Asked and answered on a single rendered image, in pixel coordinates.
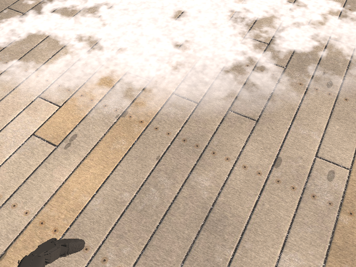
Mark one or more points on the robot left hand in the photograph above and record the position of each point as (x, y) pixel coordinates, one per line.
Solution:
(50, 251)

